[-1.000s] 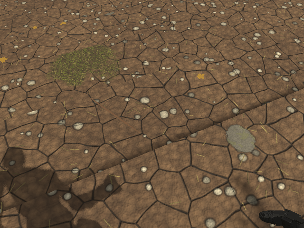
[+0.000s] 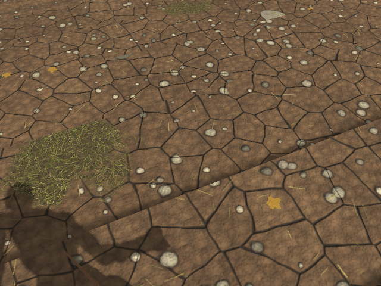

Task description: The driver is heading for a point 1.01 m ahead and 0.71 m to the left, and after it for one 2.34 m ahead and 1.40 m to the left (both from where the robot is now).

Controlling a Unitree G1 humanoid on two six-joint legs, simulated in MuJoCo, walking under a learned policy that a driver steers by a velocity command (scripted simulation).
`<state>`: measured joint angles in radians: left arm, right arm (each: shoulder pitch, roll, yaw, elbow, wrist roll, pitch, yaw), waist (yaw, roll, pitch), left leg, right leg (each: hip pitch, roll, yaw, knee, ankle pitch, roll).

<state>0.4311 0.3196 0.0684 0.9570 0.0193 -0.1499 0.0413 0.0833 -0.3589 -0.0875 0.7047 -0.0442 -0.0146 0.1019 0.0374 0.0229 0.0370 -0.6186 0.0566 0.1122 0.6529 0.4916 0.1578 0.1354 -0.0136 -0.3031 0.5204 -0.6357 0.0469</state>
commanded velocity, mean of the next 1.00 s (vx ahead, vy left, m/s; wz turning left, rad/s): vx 1.00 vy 0.00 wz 0.97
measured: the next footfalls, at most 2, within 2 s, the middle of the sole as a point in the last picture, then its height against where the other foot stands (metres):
left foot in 0.10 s outside the picture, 0.17 m lower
right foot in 0.44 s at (209, 248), level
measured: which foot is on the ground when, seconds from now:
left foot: up 0.00-0.08, down 0.10-0.44, up 0.46-0.84, down 0.86-1.00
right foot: down 0.00-0.08, up 0.10-0.42, down 0.44-0.84, up 0.86-1.00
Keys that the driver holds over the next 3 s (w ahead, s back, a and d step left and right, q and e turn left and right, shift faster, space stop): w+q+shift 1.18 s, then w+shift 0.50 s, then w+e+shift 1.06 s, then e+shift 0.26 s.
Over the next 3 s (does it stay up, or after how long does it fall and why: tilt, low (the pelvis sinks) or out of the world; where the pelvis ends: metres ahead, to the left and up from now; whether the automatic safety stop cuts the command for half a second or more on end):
stays up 1.71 1.75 -0.47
